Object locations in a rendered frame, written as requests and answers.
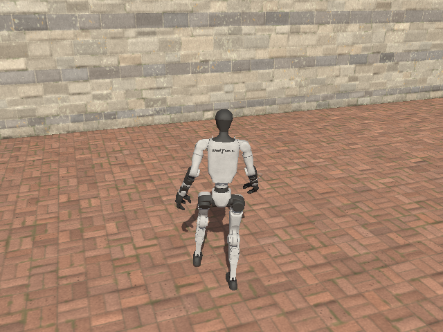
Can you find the robot right hand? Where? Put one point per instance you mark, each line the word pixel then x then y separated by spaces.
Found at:
pixel 255 188

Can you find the robot left hand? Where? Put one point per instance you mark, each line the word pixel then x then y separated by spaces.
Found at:
pixel 179 200

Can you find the robot right upper arm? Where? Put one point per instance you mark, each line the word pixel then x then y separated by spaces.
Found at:
pixel 247 156

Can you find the left robot forearm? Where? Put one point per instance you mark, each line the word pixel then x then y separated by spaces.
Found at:
pixel 187 182

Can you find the robot right foot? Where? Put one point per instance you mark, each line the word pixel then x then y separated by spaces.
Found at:
pixel 232 284

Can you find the robot left upper arm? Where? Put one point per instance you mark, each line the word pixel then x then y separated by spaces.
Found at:
pixel 197 157

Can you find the left robot thigh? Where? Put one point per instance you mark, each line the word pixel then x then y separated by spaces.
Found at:
pixel 204 202

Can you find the right robot forearm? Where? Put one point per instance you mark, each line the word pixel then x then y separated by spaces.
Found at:
pixel 253 179

